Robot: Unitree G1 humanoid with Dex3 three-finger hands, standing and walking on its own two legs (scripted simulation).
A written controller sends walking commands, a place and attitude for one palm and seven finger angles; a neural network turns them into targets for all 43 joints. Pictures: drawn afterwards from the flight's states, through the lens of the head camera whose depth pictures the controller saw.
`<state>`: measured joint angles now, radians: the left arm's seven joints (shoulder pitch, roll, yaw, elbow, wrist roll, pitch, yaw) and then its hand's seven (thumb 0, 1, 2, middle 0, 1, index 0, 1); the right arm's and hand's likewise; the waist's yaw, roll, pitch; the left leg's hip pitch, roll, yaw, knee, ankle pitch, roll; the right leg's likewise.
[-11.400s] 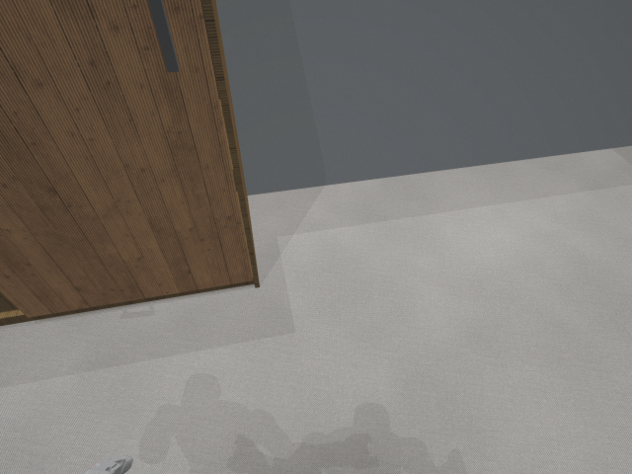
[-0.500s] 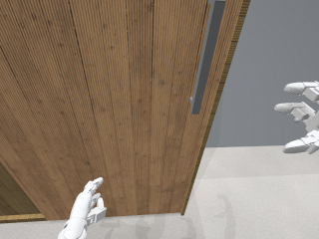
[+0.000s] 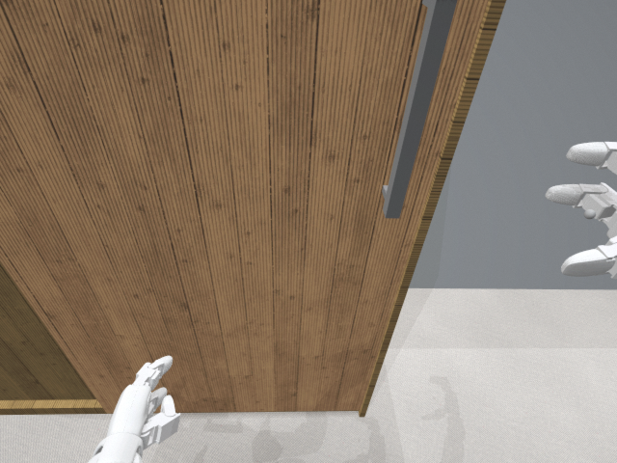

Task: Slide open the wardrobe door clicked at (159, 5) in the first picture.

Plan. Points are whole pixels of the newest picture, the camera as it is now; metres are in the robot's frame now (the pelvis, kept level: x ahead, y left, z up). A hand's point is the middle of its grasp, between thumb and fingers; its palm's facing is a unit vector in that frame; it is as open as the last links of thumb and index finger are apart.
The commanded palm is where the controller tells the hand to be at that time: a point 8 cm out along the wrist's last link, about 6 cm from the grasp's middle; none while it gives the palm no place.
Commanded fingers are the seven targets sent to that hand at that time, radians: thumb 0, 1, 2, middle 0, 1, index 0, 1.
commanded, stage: raise the hand with hooked fingers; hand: right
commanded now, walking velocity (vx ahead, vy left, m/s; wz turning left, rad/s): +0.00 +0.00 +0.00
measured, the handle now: (408, 119) +0.48 -0.13 +0.27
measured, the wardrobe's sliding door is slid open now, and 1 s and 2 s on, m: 0.00 0.00 0.00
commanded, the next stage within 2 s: move the hooked fingers beside the handle in 0.10 s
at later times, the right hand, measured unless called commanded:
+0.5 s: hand (559, 195) +0.31 -0.26 +0.26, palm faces +0.05 +1.00 -0.07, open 14.0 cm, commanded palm +0.28 -0.31 +0.27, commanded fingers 0.00 0.50 -0.30 0.30 1.20 0.30 1.20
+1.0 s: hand (519, 181) +0.34 -0.23 +0.26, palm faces +0.07 +1.00 -0.04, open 14.0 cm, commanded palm +0.31 -0.28 +0.26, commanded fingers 0.00 0.50 -0.30 0.30 1.20 0.30 1.20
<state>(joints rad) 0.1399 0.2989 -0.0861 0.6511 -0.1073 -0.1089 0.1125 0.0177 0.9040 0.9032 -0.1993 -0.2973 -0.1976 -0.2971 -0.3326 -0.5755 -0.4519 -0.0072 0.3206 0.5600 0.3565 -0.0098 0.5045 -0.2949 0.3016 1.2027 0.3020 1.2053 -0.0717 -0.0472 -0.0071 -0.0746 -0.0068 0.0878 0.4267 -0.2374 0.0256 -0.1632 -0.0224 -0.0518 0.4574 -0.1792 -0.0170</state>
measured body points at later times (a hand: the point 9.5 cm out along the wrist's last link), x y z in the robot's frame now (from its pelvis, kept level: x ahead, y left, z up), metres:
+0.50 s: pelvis +0.02 +0.00 +0.00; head -0.03 +0.01 +0.45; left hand +0.25 +0.21 -0.05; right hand +0.30 -0.31 +0.27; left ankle +0.01 +0.10 -0.74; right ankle +0.05 -0.11 -0.74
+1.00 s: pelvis +0.02 +0.02 +0.00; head -0.03 +0.04 +0.45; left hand +0.23 +0.25 -0.06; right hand +0.33 -0.28 +0.26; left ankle +0.01 +0.10 -0.74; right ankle +0.05 -0.11 -0.74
